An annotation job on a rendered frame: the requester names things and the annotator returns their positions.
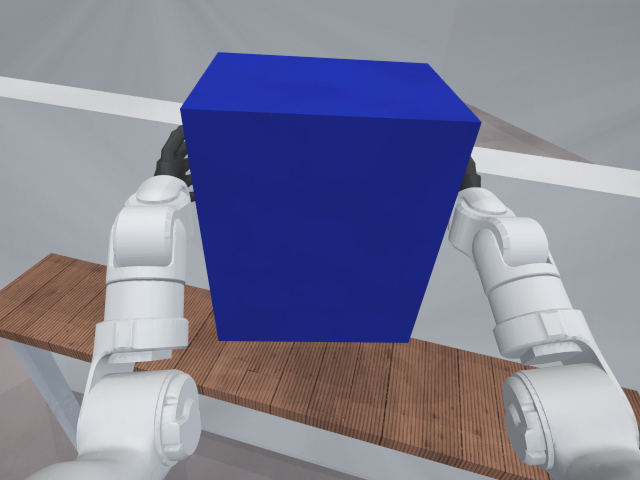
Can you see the left robot hand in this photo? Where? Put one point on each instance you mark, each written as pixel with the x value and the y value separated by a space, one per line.
pixel 172 160

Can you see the carton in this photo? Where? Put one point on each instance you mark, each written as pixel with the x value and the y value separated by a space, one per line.
pixel 323 190

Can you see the right robot hand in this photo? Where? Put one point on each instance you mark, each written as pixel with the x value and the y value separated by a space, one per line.
pixel 470 179

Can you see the left robot upper arm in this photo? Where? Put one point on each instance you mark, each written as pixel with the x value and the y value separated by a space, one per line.
pixel 134 426

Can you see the right robot forearm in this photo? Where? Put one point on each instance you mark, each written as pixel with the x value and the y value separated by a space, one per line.
pixel 535 320

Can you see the right robot upper arm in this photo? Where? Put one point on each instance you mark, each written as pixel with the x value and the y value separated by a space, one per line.
pixel 571 421

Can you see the table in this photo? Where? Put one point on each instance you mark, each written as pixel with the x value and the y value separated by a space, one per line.
pixel 425 399

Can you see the left robot forearm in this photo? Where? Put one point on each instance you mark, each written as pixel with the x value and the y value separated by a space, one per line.
pixel 146 273

